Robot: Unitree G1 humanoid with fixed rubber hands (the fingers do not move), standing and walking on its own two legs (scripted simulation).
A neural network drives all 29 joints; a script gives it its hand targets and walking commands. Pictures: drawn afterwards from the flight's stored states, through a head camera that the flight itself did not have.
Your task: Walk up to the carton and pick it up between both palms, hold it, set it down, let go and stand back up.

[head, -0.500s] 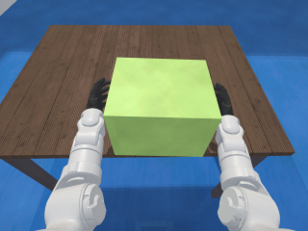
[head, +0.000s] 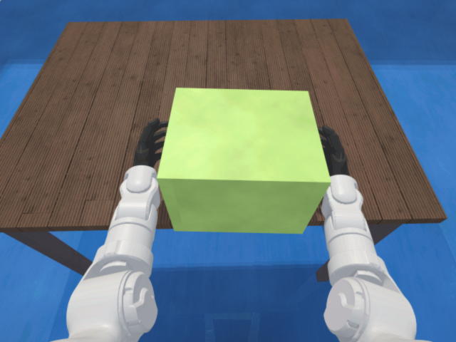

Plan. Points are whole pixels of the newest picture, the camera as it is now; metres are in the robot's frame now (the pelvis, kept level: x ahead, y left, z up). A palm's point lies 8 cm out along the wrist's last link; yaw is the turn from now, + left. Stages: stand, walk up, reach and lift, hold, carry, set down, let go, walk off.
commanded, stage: set down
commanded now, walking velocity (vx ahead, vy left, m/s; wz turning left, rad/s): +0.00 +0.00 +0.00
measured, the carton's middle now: (240, 161) +0.45 -0.05 +0.03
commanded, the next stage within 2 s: none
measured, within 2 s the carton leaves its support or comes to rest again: rests again in 0.02 s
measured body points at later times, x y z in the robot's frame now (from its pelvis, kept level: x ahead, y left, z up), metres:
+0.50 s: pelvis -0.01 +0.00 +0.00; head +0.09 -0.02 +0.44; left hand +0.46 +0.12 +0.05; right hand +0.41 -0.22 +0.05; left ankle -0.01 +0.13 -0.75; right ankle -0.03 -0.10 -0.75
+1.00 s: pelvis -0.01 +0.00 +0.00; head +0.10 -0.02 +0.43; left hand +0.46 +0.12 +0.05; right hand +0.41 -0.22 +0.04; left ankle -0.01 +0.13 -0.75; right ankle -0.03 -0.10 -0.75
